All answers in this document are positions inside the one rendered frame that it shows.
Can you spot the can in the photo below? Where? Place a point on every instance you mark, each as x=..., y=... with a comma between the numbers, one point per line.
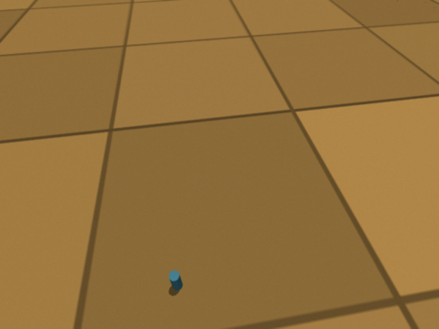
x=175, y=280

